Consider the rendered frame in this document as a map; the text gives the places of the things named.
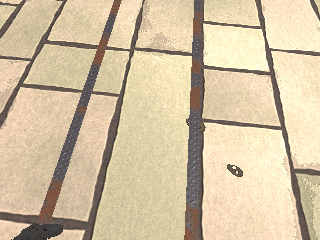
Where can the left robot hand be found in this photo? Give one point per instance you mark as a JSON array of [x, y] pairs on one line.
[[40, 232]]

